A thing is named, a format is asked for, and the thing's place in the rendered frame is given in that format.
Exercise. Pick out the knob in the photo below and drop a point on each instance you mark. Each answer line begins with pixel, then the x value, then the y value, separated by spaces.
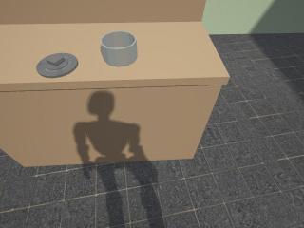
pixel 55 59

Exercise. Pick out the pot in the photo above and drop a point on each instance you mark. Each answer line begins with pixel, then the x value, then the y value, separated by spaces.
pixel 119 48

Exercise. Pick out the lid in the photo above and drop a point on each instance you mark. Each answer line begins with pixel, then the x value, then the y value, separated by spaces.
pixel 48 70

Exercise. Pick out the table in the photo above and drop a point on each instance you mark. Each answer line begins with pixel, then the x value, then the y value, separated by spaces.
pixel 155 109

